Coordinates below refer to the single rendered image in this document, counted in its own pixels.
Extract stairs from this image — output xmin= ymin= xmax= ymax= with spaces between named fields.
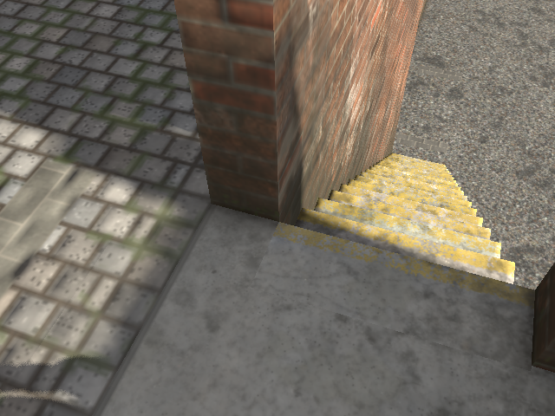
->
xmin=295 ymin=153 xmax=515 ymax=284

